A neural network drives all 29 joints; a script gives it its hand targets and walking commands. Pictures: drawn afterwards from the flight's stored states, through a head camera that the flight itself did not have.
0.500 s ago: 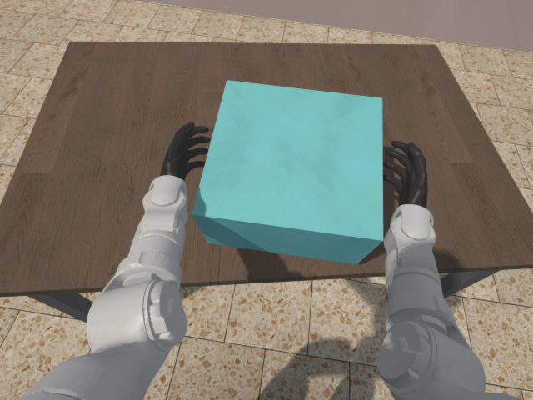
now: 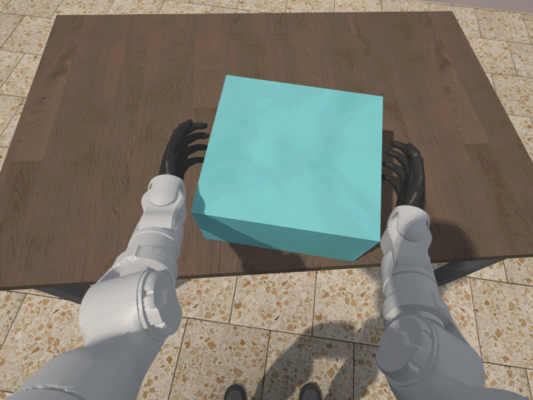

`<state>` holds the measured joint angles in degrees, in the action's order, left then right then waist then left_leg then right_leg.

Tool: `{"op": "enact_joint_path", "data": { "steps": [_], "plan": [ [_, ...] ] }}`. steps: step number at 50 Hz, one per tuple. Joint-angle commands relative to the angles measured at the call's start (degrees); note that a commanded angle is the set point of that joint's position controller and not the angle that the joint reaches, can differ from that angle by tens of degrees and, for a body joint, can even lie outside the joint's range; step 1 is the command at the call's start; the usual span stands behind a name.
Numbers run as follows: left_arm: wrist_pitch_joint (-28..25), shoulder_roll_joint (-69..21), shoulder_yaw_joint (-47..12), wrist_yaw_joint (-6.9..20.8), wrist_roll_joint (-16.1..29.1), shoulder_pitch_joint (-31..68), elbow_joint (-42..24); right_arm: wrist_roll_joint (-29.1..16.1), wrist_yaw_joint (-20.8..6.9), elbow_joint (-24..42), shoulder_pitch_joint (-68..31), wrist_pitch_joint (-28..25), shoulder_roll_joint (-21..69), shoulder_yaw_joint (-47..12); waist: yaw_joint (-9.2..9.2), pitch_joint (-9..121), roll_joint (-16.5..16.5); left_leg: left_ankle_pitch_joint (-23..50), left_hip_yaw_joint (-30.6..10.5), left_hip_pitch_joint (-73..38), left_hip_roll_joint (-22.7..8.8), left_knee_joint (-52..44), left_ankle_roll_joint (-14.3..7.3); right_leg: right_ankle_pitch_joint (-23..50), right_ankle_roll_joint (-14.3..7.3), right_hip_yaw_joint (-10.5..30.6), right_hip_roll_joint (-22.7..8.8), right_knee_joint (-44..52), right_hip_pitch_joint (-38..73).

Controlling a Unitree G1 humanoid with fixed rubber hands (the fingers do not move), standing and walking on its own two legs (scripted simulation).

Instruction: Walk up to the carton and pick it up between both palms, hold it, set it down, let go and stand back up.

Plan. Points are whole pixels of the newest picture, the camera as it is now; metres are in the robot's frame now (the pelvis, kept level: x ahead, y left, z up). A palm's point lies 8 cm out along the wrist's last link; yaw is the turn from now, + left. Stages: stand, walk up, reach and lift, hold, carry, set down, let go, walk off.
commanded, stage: set down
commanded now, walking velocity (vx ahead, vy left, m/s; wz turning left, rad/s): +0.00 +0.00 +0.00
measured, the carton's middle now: (291, 170) +0.48 -0.02 -0.05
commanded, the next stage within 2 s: none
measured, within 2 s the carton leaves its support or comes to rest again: rests again in 0.92 s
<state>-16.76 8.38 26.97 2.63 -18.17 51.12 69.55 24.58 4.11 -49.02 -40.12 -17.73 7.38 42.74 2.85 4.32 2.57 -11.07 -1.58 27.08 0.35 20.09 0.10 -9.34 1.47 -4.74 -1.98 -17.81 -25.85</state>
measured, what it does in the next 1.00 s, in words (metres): stands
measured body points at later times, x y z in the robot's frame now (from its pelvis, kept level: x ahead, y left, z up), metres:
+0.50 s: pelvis -0.01 +0.00 +0.00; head +0.11 +0.03 +0.43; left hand +0.45 +0.17 +0.01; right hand +0.40 -0.19 +0.02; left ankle -0.04 +0.11 -0.74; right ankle -0.04 -0.13 -0.74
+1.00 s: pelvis -0.01 +0.00 -0.01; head +0.12 +0.03 +0.42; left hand +0.45 +0.17 +0.00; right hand +0.40 -0.19 +0.01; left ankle -0.04 +0.11 -0.74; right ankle -0.04 -0.13 -0.74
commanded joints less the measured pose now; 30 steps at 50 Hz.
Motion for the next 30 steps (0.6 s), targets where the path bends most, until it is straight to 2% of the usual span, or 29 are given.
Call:
{"op": "enact_joint_path", "data": {
  "steps": [1, 2, 4, 7, 9, 10, 11, 12, 13, 14, 16, 18, 19, 20, 21, 22, 23, 24, 26, 27, 28, 29, 30],
  "plan": [
    [-5.99, -22.25, -8.72, 8.72, -0.70, 33.41, 4.70, 8.39, -8.32, -10.25, -29.73, -5.34, 26.22, -18.08, 2.84, 39.05, -4.80, 32.75, 5.33, -7.90, -2.24, 5.51, 4.18, 37.12, 0.80, -1.05, 0.36, -8.28, 18.69],
    [-6.39, -22.64, -8.75, 8.57, -0.78, 31.88, 5.61, 8.48, -8.27, -9.56, -30.01, -5.99, 26.25, -18.50, 2.23, 39.40, -4.26, 33.03, 5.48, -7.83, -2.38, 5.91, 4.20, 36.72, 0.88, -1.02, 0.17, -8.55, 18.12],
    [-7.42, -22.06, -9.65, 8.17, 0.07, 33.04, 5.80, 8.13, -8.27, -11.41, -30.49, -6.71, 25.94, -18.27, 3.11, 41.12, -5.52, 33.66, 4.83, -6.50, -2.29, 7.17, 4.82, 38.33, 0.70, -0.95, 0.31, -8.90, 17.48],
    [-7.70, -21.29, -8.99, 8.17, -0.92, 32.85, 6.58, 8.32, -8.46, -13.59, -30.15, -6.43, 25.41, -17.88, 1.97, 37.61, -5.96, 34.20, 5.11, -8.61, -2.87, 7.33, 4.60, 33.57, 0.24, -0.96, 0.38, -7.92, 15.02],
    [-7.34, -21.15, -8.39, 8.53, -1.21, 32.78, 7.79, 8.64, -8.25, -14.64, -28.86, -6.42, 25.27, -16.65, 2.32, 35.62, -6.19, 31.82, 5.63, -7.70, -2.69, 6.84, 4.70, 32.20, -0.10, -1.31, 0.73, -7.64, 14.41],
    [-7.09, -20.48, -7.84, 8.56, -0.95, 33.36, 9.04, 8.63, -8.33, -14.45, -30.25, -6.20, 24.92, -16.77, 1.72, 35.20, -5.61, 28.99, 5.54, -6.09, -2.60, 6.53, 4.43, 30.70, -0.13, -1.07, 0.48, -7.48, 14.47],
    [-6.98, -20.45, -8.70, 8.63, -0.90, 33.33, 8.65, 8.53, -8.34, -14.44, -28.86, -5.97, 24.44, -16.32, 3.07, 35.02, -6.18, 28.47, 5.29, -6.67, -2.54, 6.26, 4.43, 29.12, -0.12, -1.22, 0.62, -7.08, 13.88],
    [-7.19, -20.28, -8.42, 8.52, -0.91, 34.22, 7.41, 8.63, -8.46, -15.49, -28.92, -5.48, 23.85, -15.64, 3.16, 34.60, -6.76, 29.39, 4.85, -7.95, -2.97, 6.62, 4.66, 26.92, -0.29, -1.72, 0.88, -6.83, 12.49],
    [-6.69, -20.45, -8.07, 8.53, -1.10, 33.39, 8.32, 8.47, -8.59, -15.29, -28.98, -5.40, 23.75, -15.82, 2.20, 33.86, -6.55, 30.03, 4.88, -9.75, -3.12, 6.76, 4.77, 25.54, -0.33, -1.29, 1.11, -6.47, 10.69],
    [-6.78, -19.64, -6.74, 8.49, -1.42, 33.79, 8.50, 8.26, -8.80, -14.41, -29.97, -5.10, 23.42, -15.77, 1.25, 34.02, -6.55, 29.72, 5.13, -8.71, -3.02, 6.58, 4.56, 25.86, -0.30, -1.33, 0.85, -6.66, 11.26],
    [-6.85, -19.27, -6.67, 8.98, -1.49, 33.33, 8.37, 8.69, -8.44, -14.97, -28.64, -4.47, 24.47, -15.85, 1.93, 33.68, -5.23, 24.37, 6.17, -5.09, -2.16, 5.44, 3.69, 28.60, -0.18, -0.44, 0.45, -6.85, 14.54],
    [-7.04, -18.97, -6.15, 8.99, -1.69, 34.79, 9.04, 9.44, -8.57, -14.04, -29.46, -4.30, 24.39, -15.04, 2.25, 33.96, -5.57, 22.46, 5.77, -2.65, -2.16, 5.21, 3.54, 28.42, -0.04, -0.54, 0.02, -7.59, 14.59],
    [-6.67, -19.42, -6.08, 9.05, -2.03, 34.64, 8.50, 9.22, -8.70, -13.37, -28.90, -4.22, 23.93, -14.52, 2.40, 33.10, -6.24, 22.39, 5.31, -3.28, -2.21, 4.63, 3.84, 26.37, -0.04, -0.84, 0.35, -7.30, 13.88],
    [-6.61, -19.62, -5.18, 9.00, -2.49, 33.08, 9.33, 9.18, -8.66, -13.54, -29.21, -3.83, 24.50, -15.18, 1.45, 30.94, -4.96, 22.23, 6.40, -3.67, -2.20, 4.53, 3.55, 26.49, 0.17, -0.66, 0.66, -6.98, 14.14],
    [-6.81, -19.83, -6.58, 8.92, -2.13, 33.98, 7.86, 9.92, -8.78, -13.36, -29.08, -4.27, 23.55, -14.23, 2.57, 33.11, -6.13, 23.46, 5.63, -5.16, -2.34, 5.23, 4.11, 25.14, -0.14, -1.52, 0.59, -6.75, 12.76],
    [-6.82, -19.89, -5.79, 8.83, -2.05, 33.23, 7.60, 9.87, -8.73, -13.83, -27.91, -4.17, 24.23, -14.28, 2.26, 33.33, -5.90, 24.17, 5.35, -5.79, -2.47, 5.06, 3.95, 24.71, -0.11, -1.51, 0.94, -6.39, 12.51],
    [-6.59, -20.38, -5.88, 9.01, -2.25, 32.91, 10.09, 9.77, -8.83, -13.49, -29.08, -4.13, 23.39, -14.53, 2.24, 32.87, -5.45, 24.28, 5.35, -5.91, -2.51, 5.94, 4.00, 24.89, -0.08, -1.23, 0.96, -6.56, 10.76],
    [-6.79, -21.06, -6.38, 8.78, -2.12, 32.68, 8.67, 9.93, -8.70, -14.07, -27.88, -4.33, 24.02, -14.34, 3.04, 33.36, -6.55, 24.65, 5.49, -6.15, -2.42, 5.92, 4.22, 25.12, -0.40, -0.94, 0.86, -6.53, 11.62],
    [-6.80, -19.33, -5.18, 9.12, -2.61, 32.85, 9.93, 9.89, -8.72, -14.21, -28.91, -3.99, 23.98, -14.80, 1.93, 32.26, -5.86, 24.06, 5.75, -4.66, -2.47, 6.30, 3.82, 26.98, -0.30, -0.79, 0.51, -7.04, 12.18],
    [-6.81, -19.28, -4.77, 9.15, -2.63, 33.52, 10.44, 9.59, -8.81, -13.43, -29.45, -3.97, 23.91, -14.95, 1.97, 31.99, -5.41, 22.59, 5.36, -3.12, -2.24, 6.16, 3.52, 25.78, 0.03, -0.42, 0.57, -7.52, 11.82],
    [-6.82, -19.65, -4.50, 9.13, -2.99, 32.95, 10.29, 9.85, -8.91, -13.99, -28.59, -3.89, 23.21, -15.36, 1.50, 31.94, -5.18, 23.25, 5.52, -3.54, -2.28, 5.60, 3.64, 27.14, 0.12, -0.77, 0.72, -7.81, 12.04],
    [-6.56, -19.62, -5.17, 9.37, -2.83, 33.19, 10.13, 9.36, -8.91, -14.50, -28.34, -3.84, 23.80, -15.54, 2.02, 31.86, -5.71, 23.29, 5.59, -3.88, -2.33, 5.70, 3.73, 26.90, -0.04, -0.95, 0.73, -7.30, 12.19],
    [-6.77, -20.02, -4.65, 9.29, -3.08, 31.94, 9.51, 9.78, -8.91, -14.29, -27.69, -3.96, 24.30, -15.30, 1.70, 32.64, -5.28, 24.41, 5.44, -4.63, -2.34, 6.01, 3.72, 27.46, -0.06, -0.42, 0.93, -7.49, 11.52]
  ]
}}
